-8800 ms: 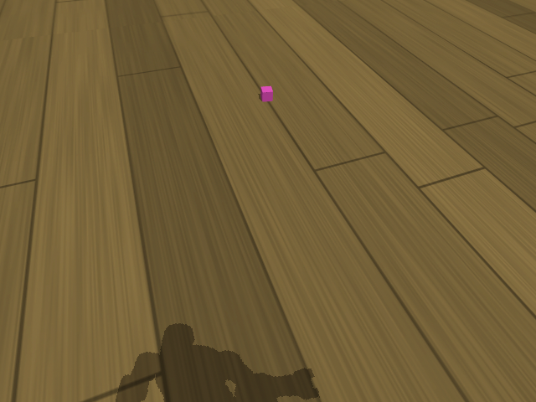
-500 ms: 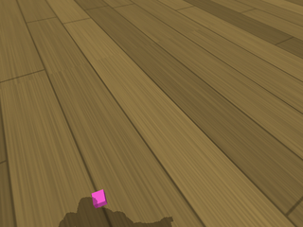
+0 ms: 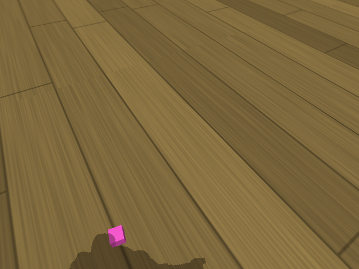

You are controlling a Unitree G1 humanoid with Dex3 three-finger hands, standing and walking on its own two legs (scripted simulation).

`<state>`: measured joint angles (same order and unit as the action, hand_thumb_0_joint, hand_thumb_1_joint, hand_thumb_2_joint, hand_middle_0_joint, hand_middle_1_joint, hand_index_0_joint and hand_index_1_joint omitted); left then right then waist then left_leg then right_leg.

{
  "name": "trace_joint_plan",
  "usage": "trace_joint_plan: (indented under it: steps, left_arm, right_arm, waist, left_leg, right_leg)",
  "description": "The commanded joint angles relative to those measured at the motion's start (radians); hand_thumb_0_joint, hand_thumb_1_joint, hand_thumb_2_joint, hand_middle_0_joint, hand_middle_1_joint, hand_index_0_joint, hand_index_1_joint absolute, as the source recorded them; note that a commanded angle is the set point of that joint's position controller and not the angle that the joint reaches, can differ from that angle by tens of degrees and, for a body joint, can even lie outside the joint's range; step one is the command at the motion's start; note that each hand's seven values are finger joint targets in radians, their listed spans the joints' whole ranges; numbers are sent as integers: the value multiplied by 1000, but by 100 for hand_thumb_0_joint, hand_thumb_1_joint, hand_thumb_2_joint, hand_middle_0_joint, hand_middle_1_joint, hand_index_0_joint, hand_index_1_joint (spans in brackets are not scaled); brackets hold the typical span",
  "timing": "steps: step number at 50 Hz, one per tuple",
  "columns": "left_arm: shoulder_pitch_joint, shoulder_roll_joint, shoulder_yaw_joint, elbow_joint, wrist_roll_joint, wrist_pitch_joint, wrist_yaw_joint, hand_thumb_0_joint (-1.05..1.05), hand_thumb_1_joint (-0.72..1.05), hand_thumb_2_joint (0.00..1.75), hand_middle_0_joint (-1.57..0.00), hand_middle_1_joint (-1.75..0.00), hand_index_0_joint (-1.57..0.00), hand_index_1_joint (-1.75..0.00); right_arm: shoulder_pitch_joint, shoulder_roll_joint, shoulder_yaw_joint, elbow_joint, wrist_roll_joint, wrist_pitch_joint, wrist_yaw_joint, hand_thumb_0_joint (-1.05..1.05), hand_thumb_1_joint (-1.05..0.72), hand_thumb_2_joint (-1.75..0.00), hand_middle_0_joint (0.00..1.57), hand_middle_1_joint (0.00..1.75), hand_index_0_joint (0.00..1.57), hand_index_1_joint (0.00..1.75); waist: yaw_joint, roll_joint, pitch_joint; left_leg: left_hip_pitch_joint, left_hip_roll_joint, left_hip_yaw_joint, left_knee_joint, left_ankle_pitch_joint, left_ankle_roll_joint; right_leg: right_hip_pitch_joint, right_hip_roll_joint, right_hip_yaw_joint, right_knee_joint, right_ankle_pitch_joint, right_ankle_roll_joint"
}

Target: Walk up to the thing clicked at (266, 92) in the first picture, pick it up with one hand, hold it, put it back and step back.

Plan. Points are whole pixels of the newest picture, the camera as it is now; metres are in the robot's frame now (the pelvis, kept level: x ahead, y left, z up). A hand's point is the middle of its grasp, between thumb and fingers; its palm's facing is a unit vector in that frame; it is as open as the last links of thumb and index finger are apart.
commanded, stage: stand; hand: left
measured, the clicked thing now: (117, 236) +0.40 +0.31 -0.75
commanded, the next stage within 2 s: walk up in 0.36 s
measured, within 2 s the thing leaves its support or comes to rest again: neither
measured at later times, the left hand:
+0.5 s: hand out of the picture +0.07 +0.26 -0.16, palm faces -0.01 -0.94 -0.34, open 7.4 cm
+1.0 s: hand out of the picture +0.13 +0.25 -0.17, palm faces +0.00 -0.94 -0.35, open 7.4 cm
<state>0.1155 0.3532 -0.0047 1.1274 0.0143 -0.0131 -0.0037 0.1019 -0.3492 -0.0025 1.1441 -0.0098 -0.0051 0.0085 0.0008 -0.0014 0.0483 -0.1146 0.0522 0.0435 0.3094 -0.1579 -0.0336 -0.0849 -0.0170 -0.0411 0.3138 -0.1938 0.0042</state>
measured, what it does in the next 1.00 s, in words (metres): stands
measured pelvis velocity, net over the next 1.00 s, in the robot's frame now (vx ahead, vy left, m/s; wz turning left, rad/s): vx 0.04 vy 0.00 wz -0.02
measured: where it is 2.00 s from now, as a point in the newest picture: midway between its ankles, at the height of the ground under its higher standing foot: outside the picture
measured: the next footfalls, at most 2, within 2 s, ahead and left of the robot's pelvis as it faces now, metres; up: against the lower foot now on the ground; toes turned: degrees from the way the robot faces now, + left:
none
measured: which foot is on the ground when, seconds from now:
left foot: down 0.00-1.00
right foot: down 0.00-1.00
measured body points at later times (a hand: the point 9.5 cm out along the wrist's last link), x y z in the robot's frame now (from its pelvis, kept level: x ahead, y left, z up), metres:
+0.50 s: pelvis +0.01 +0.00 +0.00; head +0.01 +0.00 +0.45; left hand +0.08 +0.31 -0.14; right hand +0.08 -0.30 -0.13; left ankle +0.01 +0.14 -0.75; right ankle -0.01 -0.12 -0.75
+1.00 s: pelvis +0.04 +0.00 -0.01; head +0.05 +0.00 +0.44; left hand +0.13 +0.30 -0.14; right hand +0.13 -0.31 -0.13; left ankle +0.01 +0.14 -0.75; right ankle -0.01 -0.12 -0.75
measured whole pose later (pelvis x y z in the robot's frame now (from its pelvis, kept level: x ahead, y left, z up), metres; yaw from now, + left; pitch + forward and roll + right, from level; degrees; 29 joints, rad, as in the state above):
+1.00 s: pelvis +0.04 +0.00 -0.01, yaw -1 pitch -3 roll +0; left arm 0.14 0.36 0.04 1.03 0.01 0.00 0.00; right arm 0.13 -0.35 -0.03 1.02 -0.01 0.00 0.00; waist 0.01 -0.02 0.07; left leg -0.11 0.07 0.06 0.49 -0.32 -0.04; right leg -0.09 -0.01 -0.02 0.49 -0.35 0.00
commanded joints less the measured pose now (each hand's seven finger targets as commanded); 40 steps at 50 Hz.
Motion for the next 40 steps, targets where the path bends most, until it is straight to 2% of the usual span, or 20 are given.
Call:
trace_joint_plan:
  steps: [1, 17, 18, 20, 21, 23, 24, 26, 28, 30, 32, 38, 40]
  left_arm:
    - [-37, 222, 44, -61, -4, -18, 12, 0, 90, 90, -20, -30, -20, -30]
    - [-35, 221, 45, -59, -4, -17, 12, 0, 90, 90, -20, -30, -20, -30]
    - [-12, 229, 71, -75, 3, -16, 5, 0, 90, 90, -20, -30, -20, -30]
    - [-15, 225, 76, -80, 7, -12, 1, 0, 90, 90, -20, -30, -20, -30]
    - [-16, 219, 76, -85, 8, -10, -1, 0, 90, 90, -20, -30, -20, -30]
    - [-17, 218, 81, -89, 8, -9, -2, 0, 90, 90, -20, -30, -20, -30]
    - [-16, 220, 85, -95, 10, -10, -3, 0, 90, 90, -20, -30, -20, -30]
    - [-8, 215, 83, -104, 9, -12, -3, 0, 90, 90, -20, -30, -20, -30]
    - [8, 212, 84, -108, 2, -16, -1, 0, 90, 90, -20, -30, -20, -30]
    - [24, 218, 85, -109, -4, -18, 3, 0, 90, 90, -20, -30, -20, -30]
    - [24, 220, 87, -116, -7, -15, 7, 0, 90, 90, -20, -30, -20, -30]
    - [25, 214, 84, -137, -6, -7, 11, 0, 90, 90, -20, -30, -20, -30]
    - [29, 216, 86, -140, -5, -7, 13, 0, 90, 90, -20, -30, -20, -30]
  right_arm:
    - [-43, -212, -36, -59, -1, -21, -14, 0, -90, -90, 20, 30, 20, 30]
    - [-38, -208, -36, -64, -2, -20, -15, 0, -90, -90, 20, 30, 20, 30]
    - [-5, -223, -55, -78, -12, -27, -12, 0, -90, -90, 20, 30, 20, 30]
    - [6, -228, -59, -80, -15, -28, -10, 0, -90, -90, 20, 30, 20, 30]
    - [0, -224, -59, -87, -16, -27, -9, 0, -90, -90, 20, 30, 20, 30]
    - [-1, -217, -61, -98, -18, -26, -8, 0, -90, -90, 20, 30, 20, 30]
    - [2, -215, -63, -104, -19, -27, -8, 0, -90, -90, 20, 30, 20, 30]
    - [5, -210, -61, -113, -20, -35, -10, 0, -90, -90, 20, 30, 20, 30]
    - [18, -213, -60, -124, -14, -42, -12, 0, -90, -90, 20, 30, 20, 30]
    - [24, -208, -61, -136, -12, -41, -14, 0, -90, -90, 20, 30, 20, 30]
    - [30, -212, -68, -144, -10, -35, -17, 0, -90, -90, 20, 30, 20, 30]
    - [22, -219, -77, -164, -7, -21, -20, 0, -90, -90, 20, 30, 20, 30]
    - [22, -217, -77, -169, -6, -21, -21, 0, -90, -90, 20, 30, 20, 30]
  waist:
    - [-1, 7, -78]
    - [-5, 5, -73]
    - [0, -10, -110]
    - [-1, 3, -74]
    - [2, 9, -47]
    - [5, 1, 13]
    - [4, -2, 35]
    - [3, 15, 21]
    - [5, 23, -32]
    - [6, 4, -82]
    - [3, -1, -95]
    - [1, 11, -76]
    - [1, 10, -80]
  left_leg:
    - [47, 101, -87, -34, 138, 40]
    - [39, 97, -85, -31, 120, 40]
    - [62, 67, -64, -15, 18, 58]
    - [32, 63, -67, -9, -78, 68]
    - [8, 63, -76, -17, -136, 73]
    - [-40, 61, -84, -18, -180, 74]
    - [-54, 60, -86, -14, -168, 74]
    - [-31, 69, -85, -4, -29, 73]
    - [10, 77, -80, 24, 146, 73]
    - [52, 74, -56, 67, 254, 76]
    - [64, 73, -43, 87, 267, 75]
    - [41, 72, -41, 115, 186, 93]
    - [41, 75, -39, 130, 227, 95]
  right_leg:
    - [-18, -129, 97, -60, 149, -22]
    - [-21, -131, 101, -66, 138, -22]
    - [-5, -87, 82, -49, 15, -36]
    - [-43, -82, 85, -40, -101, -44]
    - [-62, -81, 89, -43, -133, -45]
    - [-94, -80, 102, -47, -168, -49]
    - [-98, -82, 109, -45, -153, -53]
    - [-84, -90, 106, -21, 1, -52]
    - [-27, -92, 93, 8, 177, -45]
    - [8, -92, 85, 35, 302, -41]
    - [18, -89, 78, 56, 328, -43]
    - [-8, -75, 69, 88, 246, -56]
    - [2, -79, 72, 102, 292, -57]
